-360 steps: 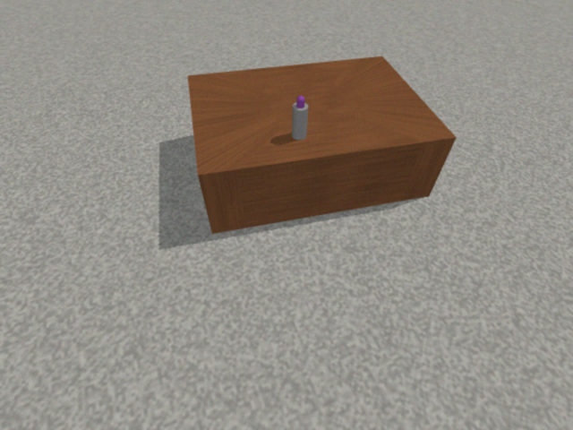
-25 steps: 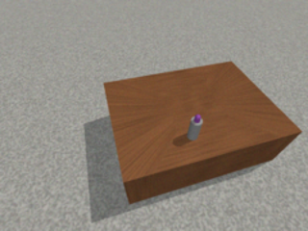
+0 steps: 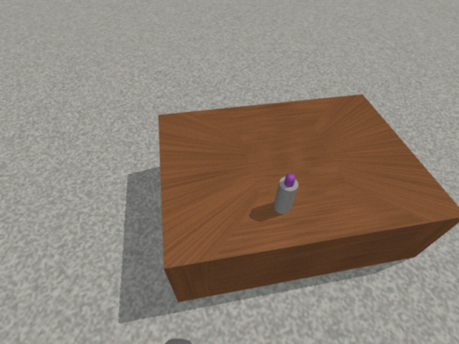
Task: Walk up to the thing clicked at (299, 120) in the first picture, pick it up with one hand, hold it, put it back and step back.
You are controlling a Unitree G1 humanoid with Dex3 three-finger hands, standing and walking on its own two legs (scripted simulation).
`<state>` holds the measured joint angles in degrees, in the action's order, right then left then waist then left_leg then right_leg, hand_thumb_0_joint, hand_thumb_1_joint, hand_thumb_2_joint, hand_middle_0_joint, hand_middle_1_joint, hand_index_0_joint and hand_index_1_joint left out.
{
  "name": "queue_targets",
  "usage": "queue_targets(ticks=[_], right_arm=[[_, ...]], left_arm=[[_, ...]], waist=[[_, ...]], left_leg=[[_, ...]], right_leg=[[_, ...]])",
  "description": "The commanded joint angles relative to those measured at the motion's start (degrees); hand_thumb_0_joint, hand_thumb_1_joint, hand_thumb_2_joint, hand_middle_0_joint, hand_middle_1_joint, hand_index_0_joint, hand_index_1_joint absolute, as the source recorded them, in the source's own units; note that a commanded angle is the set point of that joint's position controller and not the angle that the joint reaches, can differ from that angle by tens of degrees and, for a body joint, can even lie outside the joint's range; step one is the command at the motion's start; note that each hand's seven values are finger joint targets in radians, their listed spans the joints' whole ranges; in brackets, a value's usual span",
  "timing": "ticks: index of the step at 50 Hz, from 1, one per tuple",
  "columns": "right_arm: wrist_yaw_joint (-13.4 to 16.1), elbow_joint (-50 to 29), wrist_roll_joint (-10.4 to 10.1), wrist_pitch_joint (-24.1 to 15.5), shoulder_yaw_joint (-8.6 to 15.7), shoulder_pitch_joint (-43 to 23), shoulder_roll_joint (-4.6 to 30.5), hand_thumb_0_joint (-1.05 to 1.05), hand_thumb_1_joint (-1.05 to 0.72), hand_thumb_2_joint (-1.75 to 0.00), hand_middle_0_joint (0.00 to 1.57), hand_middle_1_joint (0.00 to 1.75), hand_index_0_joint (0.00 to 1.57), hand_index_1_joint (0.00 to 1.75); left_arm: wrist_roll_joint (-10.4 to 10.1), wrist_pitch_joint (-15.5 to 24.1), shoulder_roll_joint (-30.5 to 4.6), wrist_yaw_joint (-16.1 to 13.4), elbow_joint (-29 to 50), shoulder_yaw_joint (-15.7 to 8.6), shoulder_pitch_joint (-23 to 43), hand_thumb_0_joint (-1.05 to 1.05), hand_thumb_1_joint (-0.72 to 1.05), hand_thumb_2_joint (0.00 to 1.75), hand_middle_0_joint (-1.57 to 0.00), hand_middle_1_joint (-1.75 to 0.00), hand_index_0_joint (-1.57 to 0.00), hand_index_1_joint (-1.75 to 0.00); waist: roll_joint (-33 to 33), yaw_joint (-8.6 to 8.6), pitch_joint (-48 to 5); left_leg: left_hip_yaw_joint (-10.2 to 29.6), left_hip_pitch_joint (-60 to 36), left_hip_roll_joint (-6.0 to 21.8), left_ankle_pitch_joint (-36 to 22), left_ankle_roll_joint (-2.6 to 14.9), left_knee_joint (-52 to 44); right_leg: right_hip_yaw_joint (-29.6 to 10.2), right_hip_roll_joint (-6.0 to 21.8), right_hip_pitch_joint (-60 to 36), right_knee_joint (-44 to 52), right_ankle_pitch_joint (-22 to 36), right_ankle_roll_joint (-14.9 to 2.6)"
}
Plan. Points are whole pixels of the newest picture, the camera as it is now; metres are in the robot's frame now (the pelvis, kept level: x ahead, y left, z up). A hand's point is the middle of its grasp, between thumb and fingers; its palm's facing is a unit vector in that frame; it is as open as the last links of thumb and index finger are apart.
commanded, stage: walk up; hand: right
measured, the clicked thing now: (286, 192) +0.64 -0.17 -0.30
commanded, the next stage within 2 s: none
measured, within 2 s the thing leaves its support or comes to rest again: neither
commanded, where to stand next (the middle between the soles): +0.15 -0.05 m, yaw +11 degrees
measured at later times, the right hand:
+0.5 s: hand (388, 299) +0.25 -0.31 -0.13, palm faces -0.17 +0.91 -0.39, open 7.3 cm
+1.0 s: hand (384, 306) +0.24 -0.31 -0.15, palm faces -0.25 +0.90 -0.36, open 7.3 cm
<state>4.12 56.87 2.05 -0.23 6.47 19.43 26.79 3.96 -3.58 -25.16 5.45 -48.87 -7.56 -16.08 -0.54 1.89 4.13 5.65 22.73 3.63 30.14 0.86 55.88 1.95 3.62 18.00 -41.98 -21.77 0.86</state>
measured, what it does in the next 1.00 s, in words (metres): walks ahead: left foot, then right foot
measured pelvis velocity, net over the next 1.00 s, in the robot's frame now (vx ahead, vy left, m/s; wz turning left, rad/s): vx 0.09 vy -0.08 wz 0.23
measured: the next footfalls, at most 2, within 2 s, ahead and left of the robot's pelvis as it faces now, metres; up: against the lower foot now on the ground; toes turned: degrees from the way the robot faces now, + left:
left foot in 0.22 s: +0.15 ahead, +0.07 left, +0.00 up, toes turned +7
right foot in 0.46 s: +0.16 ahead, -0.21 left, +0.00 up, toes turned +11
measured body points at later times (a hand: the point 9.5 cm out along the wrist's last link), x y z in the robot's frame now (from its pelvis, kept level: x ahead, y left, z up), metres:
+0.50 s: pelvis +0.09 -0.08 +0.00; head +0.13 -0.07 +0.45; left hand +0.13 +0.25 -0.11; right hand +0.26 -0.36 -0.11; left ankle +0.11 +0.07 -0.71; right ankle +0.13 -0.22 -0.72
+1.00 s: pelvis +0.09 -0.08 +0.00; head +0.12 -0.07 +0.45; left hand +0.10 +0.26 -0.12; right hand +0.25 -0.36 -0.12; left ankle +0.08 +0.06 -0.71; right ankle +0.12 -0.21 -0.72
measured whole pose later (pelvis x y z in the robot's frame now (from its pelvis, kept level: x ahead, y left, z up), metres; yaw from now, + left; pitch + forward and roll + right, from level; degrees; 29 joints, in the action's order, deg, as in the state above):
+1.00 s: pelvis +0.09 -0.08 +0.00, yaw +13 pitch -3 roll -1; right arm -0.4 54.6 -0.2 1.5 1.3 7.9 21.8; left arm 0.3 1.1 -22.6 -0.9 -54.9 -1.3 -9.0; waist 1.1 0.7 7.7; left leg 2.9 19.1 1.1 21.0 -0.5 42.4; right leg 1.1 2.1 15.9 -40.2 -21.2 1.2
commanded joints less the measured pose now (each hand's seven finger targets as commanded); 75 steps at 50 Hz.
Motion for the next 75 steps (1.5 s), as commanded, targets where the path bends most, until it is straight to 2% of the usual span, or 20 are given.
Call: queue_targets(ticks=[1, 7, 10, 11, 12, 13, 21, 23, 25, 26, 29, 37, 39, 40, 41, 46, 48, 49, 53, 75], right_arm=[[-0.4, -5.8, -2.2, -3.6, 1.5, -0.2, 11.9, 0.0, -0.9, -0.9, 0.2, 0.3, 0.2, 0.3], [-2.7, -8.5, -1.4, -4.5, -0.2, -0.2, 6.4, 0.0, -0.9, -0.9, 0.2, 0.3, 0.2, 0.3], [-2.0, -7.3, -0.9, -4.9, 0.2, 5.5, 6.5, 0.0, -0.9, -0.9, 0.2, 0.3, 0.2, 0.3], [-1.5, -7.9, -0.1, -5.0, 1.3, 7.3, 10.5, 0.0, -0.9, -0.9, 0.2, 0.3, 0.2, 0.3], [-1.2, -10.8, 0.4, -5.4, 1.5, 4.4, 13.9, 0.0, -0.9, -0.9, 0.2, 0.3, 0.2, 0.3], [-1.4, -11.2, -1.6, -4.9, 2.3, 3.7, 15.9, 0.0, -0.9, -0.9, 0.2, 0.3, 0.2, 0.3], [-2.2, -12.7, -1.7, -2.9, -0.9, -7.8, 9.6, 0.0, -0.9, -0.9, 0.2, 0.3, 0.2, 0.3], [-2.8, -13.8, -3.0, -1.4, -1.5, -9.5, 6.5, 0.0, -0.9, -0.9, 0.2, 0.3, 0.2, 0.3], [-2.3, -14.6, -2.1, 0.6, -0.5, -10.9, 7.0, 0.0, -0.9, -0.9, 0.2, 0.3, 0.2, 0.3], [-2.4, -14.0, -1.7, 1.0, -0.1, -11.5, 7.9, 0.0, -0.9, -0.9, 0.2, 0.3, 0.2, 0.3], [-3.1, -11.6, -2.4, 0.7, -0.3, -7.6, 6.2, 0.0, -0.9, -0.9, 0.2, 0.3, 0.2, 0.3], [-4.1, -8.6, -1.3, -0.3, 0.0, -6.9, 5.8, 0.0, -0.9, -0.9, 0.2, 0.3, 0.2, 0.3], [-3.9, -9.1, -0.2, -1.1, 1.2, -8.2, 12.0, 0.0, -0.9, -0.9, 0.2, 0.3, 0.2, 0.3], [-4.0, -9.3, -1.3, -1.1, 1.4, -9.4, 15.0, 0.0, -0.9, -0.9, 0.2, 0.3, 0.2, 0.3], [-4.1, -8.5, -1.0, -1.3, 1.1, -9.5, 13.0, 0.0, -0.9, -0.9, 0.2, 0.3, 0.2, 0.3], [-3.7, -8.0, -2.3, -0.3, -1.9, -16.8, 7.6, 0.0, -0.9, -0.9, 0.2, 0.3, 0.2, 0.3], [-3.5, -7.3, -2.6, 0.4, -2.4, -14.5, 5.5, 0.0, -0.9, -0.9, 0.2, 0.3, 0.2, 0.3], [-3.4, -5.4, -2.2, 0.6, -1.7, -12.6, 6.4, 0.0, -0.9, -0.9, 0.2, 0.3, 0.2, 0.3], [-4.4, -3.2, -1.9, -0.7, -2.0, -15.8, 7.4, 0.0, -0.9, -0.9, 0.2, 0.3, 0.2, 0.3], [-4.8, 3.7, -2.0, -0.7, -3.2, -20.0, 5.5, 0.0, -0.9, -0.9, 0.2, 0.3, 0.2, 0.3]], left_arm=[[-0.5, 2.1, -14.4, -1.5, 7.3, -3.0, 4.3, 0.0, 0.9, 0.9, -0.2, -0.3, -0.2, -0.3], [-1.6, 4.3, -12.4, -3.1, 6.4, -1.2, 0.0, 0.0, 0.9, 0.9, -0.2, -0.3, -0.2, -0.3], [-3.3, 4.0, -9.8, -3.7, 6.9, 0.9, 1.3, 0.0, 0.9, 0.9, -0.2, -0.3, -0.2, -0.3], [-3.8, 4.0, -6.9, -4.0, 7.5, 1.8, -0.1, 0.0, 0.9, 0.9, -0.2, -0.3, -0.2, -0.3], [-4.1, 3.4, -3.8, -3.9, 7.6, 2.2, -3.2, 0.0, 0.9, 0.9, -0.2, -0.3, -0.2, -0.3], [-3.5, 2.3, -10.3, -4.8, 6.0, 0.4, -2.7, 0.0, 0.9, 0.9, -0.2, -0.3, -0.2, -0.3], [-4.1, 4.3, -6.6, -5.4, 0.4, 1.1, -4.1, 0.0, 0.9, 0.9, -0.2, -0.3, -0.2, -0.3], [-3.0, 5.8, -12.0, -6.2, 0.6, 0.2, -2.7, 0.0, 0.9, 0.9, -0.2, -0.3, -0.2, -0.3], [-2.9, 6.1, -18.9, -6.7, 2.4, -0.9, 1.7, 0.0, 0.9, 0.9, -0.2, -0.3, -0.2, -0.3], [-2.6, 6.2, -16.7, -6.9, 2.7, -0.5, 2.5, 0.0, 0.9, 0.9, -0.2, -0.3, -0.2, -0.3], [-2.7, 6.5, -13.5, -7.4, 2.7, 0.4, 5.7, 0.0, 0.9, 0.9, -0.2, -0.3, -0.2, -0.3], [-3.7, 5.0, -13.6, -6.9, 3.7, 1.2, 7.3, 0.0, 0.9, 0.9, -0.2, -0.3, -0.2, -0.3], [-4.5, 4.5, -7.7, -6.8, 4.1, 3.0, 6.5, 0.0, 0.9, 0.9, -0.2, -0.3, -0.2, -0.3], [-4.6, 3.9, -10.1, -7.6, 3.0, 2.2, 9.1, 0.0, 0.9, 0.9, -0.2, -0.3, -0.2, -0.3], [-4.6, 3.7, -10.1, -7.6, 2.2, 2.3, 9.5, 0.0, 0.9, 0.9, -0.2, -0.3, -0.2, -0.3], [-4.0, 5.9, -9.3, -7.1, -3.9, 2.6, 2.2, 0.0, 0.9, 0.9, -0.2, -0.3, -0.2, -0.3], [-3.2, 6.3, -15.8, -7.1, -3.3, 1.8, 7.2, 0.0, 0.9, 0.9, -0.2, -0.3, -0.2, -0.3], [-3.0, 6.3, -16.1, -6.8, -1.9, 2.1, 11.7, 0.0, 0.9, 0.9, -0.2, -0.3, -0.2, -0.3], [-3.7, 5.8, -10.2, -6.4, -4.1, 3.9, 12.3, 0.0, 0.9, 0.9, -0.2, -0.3, -0.2, -0.3], [-3.4, 6.1, -8.3, -5.6, -12.7, 4.9, 13.6, 0.0, 0.9, 0.9, -0.2, -0.3, -0.2, -0.3]], waist=[[-7.9, -0.35, 6.4], [-5.9, -0.18, 0.6], [-0.2, -4.2, -5.8], [7.9, -5.46, -8.6], [14.7, -2.44, -8.8], [9.1, -3.3, -10.5], [10.6, 0.79, -6.5], [0.4, 1.15, -7.7], [-10.9, 1.13, -3.9], [-7.6, 0.46, -1.4], [-8.3, -1.17, -2.3], [-11.0, -2.26, -7.1], [7.2, -1.42, -9.4], [11.9, -3.51, -8.7], [9.2, -2.88, -6.8], [7.5, 1.97, -8.1], [-3.6, -1.01, -6.5], [-5.5, -3.12, -5.2], [-1.2, -1.76, -3.5], [1.1, -1.55, -5.2]], left_leg=[[-3.9, 13.9, 1.4, -3.4, 0.52, 6.4], [-5.7, 0.6, -0.6, -8.5, 1.48, -14.4], [-9.4, -16.8, -5.0, -25.3, 3.41, -27.8], [2.9, -23.4, 2.5, -30.2, 6.42, -30.6], [26.0, -25.7, 16.4, -33.9, 12.56, -34.2], [29.1, -20.7, 19.9, -31.0, 18.28, -33.7], [3.2, -5.0, 7.0, -47.6, 9.59, -21.9], [-0.7, -1.3, 0.0, -35.8, 3.01, -11.4], [-0.3, 4.1, -6.4, 4.5, 0.01, 5.7], [2.8, 6.2, -5.0, 5.6, 0.14, 9.7], [1.1, 6.4, -4.2, -0.9, -0.09, 6.5], [-7.5, -9.6, -5.4, -15.8, 0.71, -25.9], [15.6, -16.1, 9.0, -29.5, 7.2, -29.6], [21.1, -9.3, 14.9, -30.7, 14.89, -31.1], [19.6, -8.4, 14.2, -31.7, 15.86, -30.7], [4.3, -5.1, 4.8, -35.8, 4.91, -19.0], [-1.7, -2.4, -2.5, -15.0, 0.58, -13.6], [-2.7, -7.3, -1.9, -6.5, 0.28, -13.4], [4.9, -10.2, 3.4, -19.8, 3.96, -28.1], [1.2, -13.5, 3.0, -19.3, 0.47, -39.2]], right_leg=[[-20.7, 12.4, -2.1, 29.1, -17.9, -13.37], [-10.4, 13.5, -7.0, 18.3, 21.3, -14.35], [-1.1, 8.7, -2.8, 2.5, 34.1, -9.42], [1.5, 4.2, 3.5, -9.3, 26.2, -5.68], [0.5, -3.4, 13.2, -14.1, -7.1, -1.83], [-4.7, -0.6, 8.2, -19.0, -15.6, -2.01], [0.9, -1.4, -6.8, 5.7, 2.9, -2.06], [-7.9, 4.6, -9.5, 14.6, 20.1, -4.76], [-28.5, 24.0, -1.9, 21.1, 24.9, -18.09], [-27.9, 23.6, -2.0, 19.5, 29.4, -19.25], [-11.9, 14.3, -6.1, 13.5, 34.4, -13.09], [-6.5, 11.0, -5.2, 2.6, 33.5, -9.11], [-0.8, 1.9, 6.5, -8.1, 10.7, -1.92], [-1.5, -1.7, 3.6, -12.2, -15.3, -1.93], [-4.1, -0.9, 3.2, -13.2, -16.7, -2.06], [-3.7, 0.1, -10.5, 13.6, 10.2, -2.91], [-20.8, 13.3, -6.3, 18.5, 14.3, -10.76], [-21.5, 15.1, -1.1, 17.7, 13.4, -12.64], [-6.0, 2.3, -0.5, 14.0, 7.3, -2.85], [-5.7, 3.5, -10.4, 26.1, 12.0, -1.77]])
